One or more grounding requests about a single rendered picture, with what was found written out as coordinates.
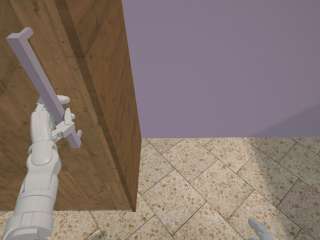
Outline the wardrobe door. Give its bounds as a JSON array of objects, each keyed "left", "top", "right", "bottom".
[{"left": 0, "top": 0, "right": 131, "bottom": 210}]

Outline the handle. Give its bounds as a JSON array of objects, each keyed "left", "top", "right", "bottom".
[{"left": 6, "top": 27, "right": 83, "bottom": 148}]

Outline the robot left forearm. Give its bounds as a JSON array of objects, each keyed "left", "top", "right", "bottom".
[{"left": 1, "top": 140, "right": 62, "bottom": 240}]

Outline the right robot hand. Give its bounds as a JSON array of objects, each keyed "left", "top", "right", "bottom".
[{"left": 247, "top": 218, "right": 276, "bottom": 240}]

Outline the left robot hand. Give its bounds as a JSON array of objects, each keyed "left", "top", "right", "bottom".
[{"left": 30, "top": 95, "right": 75, "bottom": 144}]

